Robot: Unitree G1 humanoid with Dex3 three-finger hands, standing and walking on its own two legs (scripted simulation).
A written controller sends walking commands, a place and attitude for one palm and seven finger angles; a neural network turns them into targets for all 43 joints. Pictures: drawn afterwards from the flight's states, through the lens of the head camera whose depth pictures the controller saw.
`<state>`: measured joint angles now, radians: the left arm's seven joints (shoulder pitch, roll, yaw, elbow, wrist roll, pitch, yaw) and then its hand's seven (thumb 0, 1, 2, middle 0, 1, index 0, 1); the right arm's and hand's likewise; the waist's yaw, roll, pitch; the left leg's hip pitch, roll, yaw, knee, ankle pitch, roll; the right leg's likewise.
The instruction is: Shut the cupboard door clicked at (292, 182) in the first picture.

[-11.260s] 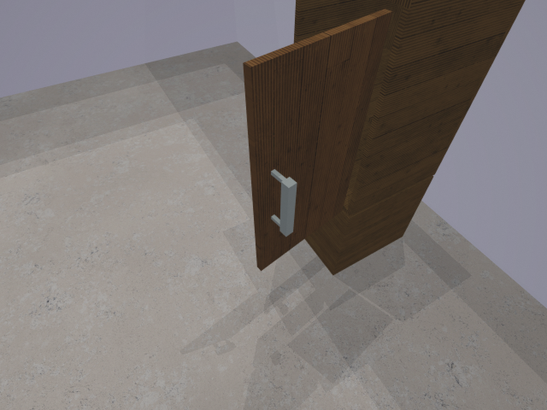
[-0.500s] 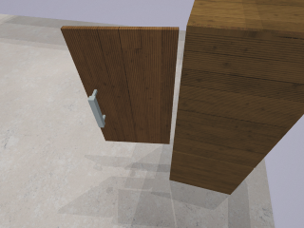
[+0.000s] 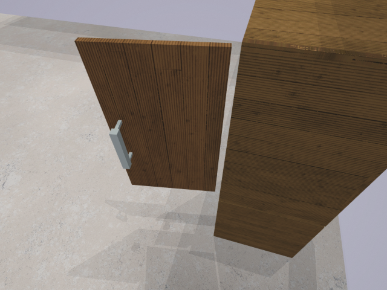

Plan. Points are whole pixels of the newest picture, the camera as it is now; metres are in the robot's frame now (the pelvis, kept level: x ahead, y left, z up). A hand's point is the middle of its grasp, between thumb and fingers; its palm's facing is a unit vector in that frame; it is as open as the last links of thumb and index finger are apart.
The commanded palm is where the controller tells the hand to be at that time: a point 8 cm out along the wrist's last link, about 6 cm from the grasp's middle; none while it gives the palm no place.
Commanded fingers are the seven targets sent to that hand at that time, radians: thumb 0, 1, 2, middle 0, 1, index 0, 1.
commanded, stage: shuffle to correct the standing spot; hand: left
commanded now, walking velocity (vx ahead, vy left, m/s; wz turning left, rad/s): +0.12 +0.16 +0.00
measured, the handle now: (123, 145) +0.52 +0.26 -0.07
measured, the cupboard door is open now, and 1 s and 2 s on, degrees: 100 100 100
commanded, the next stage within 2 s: come to a stop and stand still in 0.18 s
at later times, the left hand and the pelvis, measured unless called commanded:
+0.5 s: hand out of the picture +0.06 +0.22 -0.18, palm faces +0.04 -0.96 -0.26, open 7.4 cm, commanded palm none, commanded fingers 0.00 0.90 0.90 -0.20 -0.30 -0.20 -0.30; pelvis +0.05 +0.03 -0.01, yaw +0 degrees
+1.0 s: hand out of the picture +0.08 +0.19 -0.17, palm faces +0.03 -0.97 -0.22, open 7.3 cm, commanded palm none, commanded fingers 0.00 0.90 0.90 -0.20 -0.30 -0.20 -0.30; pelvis +0.04 +0.00 +0.00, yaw +0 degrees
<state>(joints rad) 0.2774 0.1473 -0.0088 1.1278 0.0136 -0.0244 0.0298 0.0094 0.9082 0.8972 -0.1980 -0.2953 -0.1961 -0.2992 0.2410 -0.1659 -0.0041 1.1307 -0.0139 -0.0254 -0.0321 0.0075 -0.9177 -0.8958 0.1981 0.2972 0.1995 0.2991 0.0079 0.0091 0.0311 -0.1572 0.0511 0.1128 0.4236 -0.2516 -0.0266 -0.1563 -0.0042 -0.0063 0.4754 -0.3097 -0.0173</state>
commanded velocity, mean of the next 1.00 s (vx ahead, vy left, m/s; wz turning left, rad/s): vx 0.00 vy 0.02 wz -0.02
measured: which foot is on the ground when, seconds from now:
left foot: down 0.00-1.00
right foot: down 0.00-1.00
